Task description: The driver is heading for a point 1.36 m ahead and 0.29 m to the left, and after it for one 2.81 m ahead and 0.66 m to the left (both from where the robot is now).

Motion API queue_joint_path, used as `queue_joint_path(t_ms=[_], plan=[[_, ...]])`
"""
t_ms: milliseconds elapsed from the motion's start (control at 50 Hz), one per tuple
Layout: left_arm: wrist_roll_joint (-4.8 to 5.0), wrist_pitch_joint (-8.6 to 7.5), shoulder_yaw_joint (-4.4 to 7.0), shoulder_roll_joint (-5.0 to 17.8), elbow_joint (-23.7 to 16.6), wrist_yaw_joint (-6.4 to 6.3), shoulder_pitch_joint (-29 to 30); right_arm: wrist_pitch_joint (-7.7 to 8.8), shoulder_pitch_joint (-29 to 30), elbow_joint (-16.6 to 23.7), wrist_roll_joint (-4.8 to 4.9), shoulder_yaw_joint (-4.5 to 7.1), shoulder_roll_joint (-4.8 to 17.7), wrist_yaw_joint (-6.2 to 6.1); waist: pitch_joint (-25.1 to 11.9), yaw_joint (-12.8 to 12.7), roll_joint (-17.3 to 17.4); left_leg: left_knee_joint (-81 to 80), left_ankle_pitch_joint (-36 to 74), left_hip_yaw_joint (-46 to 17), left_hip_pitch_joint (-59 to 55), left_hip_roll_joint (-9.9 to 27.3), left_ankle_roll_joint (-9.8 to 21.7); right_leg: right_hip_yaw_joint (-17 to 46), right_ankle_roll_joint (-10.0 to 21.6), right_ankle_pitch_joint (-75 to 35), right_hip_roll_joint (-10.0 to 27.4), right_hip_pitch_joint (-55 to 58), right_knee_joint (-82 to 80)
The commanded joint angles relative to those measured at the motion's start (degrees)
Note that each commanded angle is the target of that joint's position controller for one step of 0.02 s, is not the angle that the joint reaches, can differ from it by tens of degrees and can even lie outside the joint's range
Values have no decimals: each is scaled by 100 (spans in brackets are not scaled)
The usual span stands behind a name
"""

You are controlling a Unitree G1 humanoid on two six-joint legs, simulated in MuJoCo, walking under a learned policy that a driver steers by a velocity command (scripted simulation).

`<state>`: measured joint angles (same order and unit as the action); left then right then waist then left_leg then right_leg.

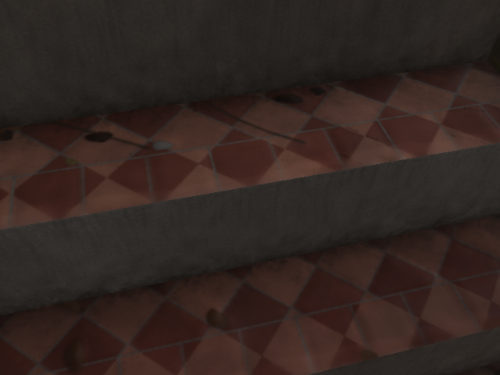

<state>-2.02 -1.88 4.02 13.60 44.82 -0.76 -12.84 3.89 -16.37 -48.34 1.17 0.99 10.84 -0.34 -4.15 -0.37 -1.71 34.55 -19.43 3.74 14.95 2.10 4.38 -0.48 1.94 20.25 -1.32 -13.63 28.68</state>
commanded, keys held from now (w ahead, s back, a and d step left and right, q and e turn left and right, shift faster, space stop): w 0.44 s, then w+q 0.56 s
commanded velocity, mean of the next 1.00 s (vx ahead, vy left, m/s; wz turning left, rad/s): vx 0.48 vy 0.00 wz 0.20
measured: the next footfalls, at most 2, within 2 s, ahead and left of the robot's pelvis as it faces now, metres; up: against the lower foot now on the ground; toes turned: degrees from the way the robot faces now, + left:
right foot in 0.44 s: +0.22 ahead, -0.17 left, +0.23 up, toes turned -6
left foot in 1.16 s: +0.42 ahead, +0.14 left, +0.46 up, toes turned +17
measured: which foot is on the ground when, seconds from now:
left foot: down 0.00-0.48, up 0.50-1.00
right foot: down 0.00-0.14, up 0.16-0.42, down 0.44-1.00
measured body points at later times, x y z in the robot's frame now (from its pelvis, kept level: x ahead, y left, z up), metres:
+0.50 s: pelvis +0.07 -0.06 +0.05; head +0.13 -0.05 +0.50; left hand +0.28 +0.16 -0.03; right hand +0.07 -0.30 -0.09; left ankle -0.08 +0.10 -0.68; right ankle +0.18 -0.15 -0.51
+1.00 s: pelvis +0.23 -0.05 +0.24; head +0.23 -0.05 +0.69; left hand +0.22 +0.16 +0.08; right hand +0.37 -0.25 +0.10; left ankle +0.27 +0.10 -0.13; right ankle +0.18 -0.16 -0.50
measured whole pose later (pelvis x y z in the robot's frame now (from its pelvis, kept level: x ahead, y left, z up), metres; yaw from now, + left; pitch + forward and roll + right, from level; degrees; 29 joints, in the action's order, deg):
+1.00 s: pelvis +0.23 -0.05 +0.24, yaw +12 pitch +7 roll -1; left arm -7.7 -5.7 -1.9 9.7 60.6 5.7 -18.2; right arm -3.3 -11.2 -51.2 -0.8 -1.7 10.2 4.9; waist -9.3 0.9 0.6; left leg 129.3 -3.5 -5.2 85.9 2.0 15.2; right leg -18.5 1.2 16.8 4.3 -10.2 20.1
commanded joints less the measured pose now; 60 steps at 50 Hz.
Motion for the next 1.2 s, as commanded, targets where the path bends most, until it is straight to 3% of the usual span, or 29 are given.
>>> queue_joint_path(t_ms=[20,100,140,160,180,200,260,280,340,380,420,440,480,500,520,540,620,700,720,760,840,1020,1060,1100,1120,1140,1160,1180,1200], plan=[[-48,-167,135,768,-168,-251,-1019,334,708,621,64,116,472,-159,-593,-538,-629,1510,2431,-48,1474,47,359,948,850,-5196,1041,2274,-368],[-92,-159,81,828,-305,-273,347,275,696,704,13,2,202,9,-431,252,-626,-481,168,88,780,-493,232,245,1019,-10677,998,1818,277],[77,-153,150,595,-360,-284,551,239,-1040,-73,-143,130,579,-163,-565,946,261,-2194,3105,-493,-1555,89,456,77,486,-6897,610,-106,2690],[182,-256,69,19,-545,-165,796,182,-1616,-441,-274,255,958,-287,-522,1123,2245,-1716,7225,-1530,-3331,1300,1125,-607,-55,-245,-419,-3002,5416],[168,-259,-13,-466,-648,-200,421,184,-869,-252,-652,331,1156,-357,-377,568,1902,-955,8289,-1182,-3252,1705,1518,307,15,945,-452,-4374,8461],[183,-244,-8,-508,-976,-208,268,184,-581,-36,-699,451,1317,-404,-355,319,1541,-1061,6905,-1047,-3265,1843,1451,959,167,1227,-490,-5310,9463],[-24,-96,-79,-191,-1856,-225,1185,267,237,54,-539,386,1021,-186,569,-279,418,-2310,4404,193,-1845,1536,680,549,447,1606,-349,-5938,9157],[-122,100,-90,-249,-2045,-290,1277,379,56,39,-394,501,1330,-175,579,-108,1268,-2779,3486,-371,-1876,1986,928,451,443,1855,-132,-6325,9859],[-109,277,-192,-182,-2446,-294,2152,509,-159,-309,-223,387,1030,-45,1173,-168,783,-3649,1957,160,-1318,1577,714,-181,502,1775,392,-6504,8440],[-87,352,-359,-485,-2686,-193,2323,423,-400,-677,16,321,823,-83,1240,-273,646,-4164,3040,430,-634,1226,725,-622,671,1139,725,-5402,6849],[235,438,-366,-577,-1738,-61,731,408,-415,-367,302,377,1265,-172,-336,-442,756,-3467,8980,442,281,1254,1113,-1778,621,1435,-407,-1163,5409],[101,509,-191,-367,-1287,-117,-1087,577,-429,-329,324,495,1952,-93,-1470,-1235,1212,-1701,12095,358,-463,1768,1032,-1288,790,1348,-693,-56,5314],[-79,509,133,553,-1055,-157,-1374,682,-467,-32,333,572,1997,202,-2191,-1344,-219,1217,9102,-23,349,832,651,1680,1228,3261,45,498,2805],[-326,1115,-190,752,-853,318,-1807,19,-860,-1160,-806,617,1317,1557,-2061,-2382,-1608,5256,3698,-1984,2609,-449,1112,5201,2431,2320,1047,-172,115],[-164,1067,-127,867,-422,642,-2075,-313,-544,-898,-482,595,1010,1522,-1296,-1980,-1356,8326,3732,-3227,3831,-1022,1344,5764,2091,3132,1470,-989,-310],[42,417,186,1043,-654,42,127,331,1243,1126,-526,367,211,482,-1981,-516,-915,8800,2210,-2061,3111,-975,277,5279,1281,4750,1563,-507,-130],[-60,-164,-226,-375,442,-88,810,53,13,952,-326,30,-521,-180,781,913,-184,9141,2257,-1414,4434,-585,82,1728,173,2181,1636,-2813,372],[-18,-492,-158,-208,762,25,-1,-207,-133,785,-11,155,-327,-170,763,643,-217,9855,2477,-810,4879,-793,-57,533,550,365,1739,-2169,-549],[-378,-409,-224,356,400,590,1419,-469,153,679,232,157,628,686,737,845,-330,9338,2786,-1312,4405,-833,892,66,783,684,1216,-3805,-1058],[-204,-124,-112,801,132,764,2300,-540,-319,23,-81,424,1018,1079,189,972,-308,10204,2300,-1154,4054,-1082,875,-36,1606,-73,1733,-3808,-1341],[-381,-223,-536,-27,1755,628,-1572,-482,884,182,-266,-93,68,587,-373,-429,-103,10345,1736,-1796,8622,-705,1051,256,1348,-1699,2053,2420,-682],[-710,-351,-663,-296,1688,756,-1019,-875,2426,823,-229,-380,-50,409,-280,79,-264,8168,1413,-275,7868,518,1181,-1104,1220,-1439,2053,994,-2537],[-340,-208,-469,427,1847,1142,-358,-1356,3574,1309,-270,-489,303,638,-181,429,-732,5694,-1034,529,4895,47,1112,-1191,1887,-4578,2324,-1004,-3474],[-287,-345,-232,1626,1628,1150,298,-1221,1529,764,-165,-428,208,956,-830,1377,-1269,5760,148,906,4330,-725,944,-1644,2295,-10882,2697,520,-2084],[849,-537,20,1249,1474,139,-544,-513,68,160,-87,-240,65,333,-1423,1002,-450,4627,-1851,1182,2059,-1111,909,-2253,1224,-11150,1787,1023,-225],[-482,-577,-437,1219,2079,939,-1515,-822,925,455,-14,-402,561,614,-2306,772,-738,3641,-187,351,1427,-1269,976,-1148,1937,-11936,2405,76,-370],[-637,-443,-257,1493,2321,1189,-1077,-901,-111,170,24,-183,759,588,-2209,1445,-685,2073,596,-466,63,-1184,937,-969,1724,-9777,2154,-696,1044],[-727,-163,-213,1030,2202,1416,-428,-919,-1467,-509,-250,-85,1117,570,-2428,1583,286,609,542,-2746,-1175,-522,1444,-684,1196,-3690,1078,-2928,3079],[216,-540,-212,485,832,676,-134,-716,-536,-338,-413,408,1370,44,-2502,577,1196,-232,-3919,-4784,-477,-76,1625,37,745,-1897,97,-2248,5528]])
Velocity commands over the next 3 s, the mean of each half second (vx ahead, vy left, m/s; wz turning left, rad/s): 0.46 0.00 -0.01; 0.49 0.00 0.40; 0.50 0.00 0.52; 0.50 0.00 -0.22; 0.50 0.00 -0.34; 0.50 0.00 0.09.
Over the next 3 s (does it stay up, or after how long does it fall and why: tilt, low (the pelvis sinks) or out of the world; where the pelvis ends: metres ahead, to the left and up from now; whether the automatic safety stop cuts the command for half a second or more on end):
stays up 0.53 -0.11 0.46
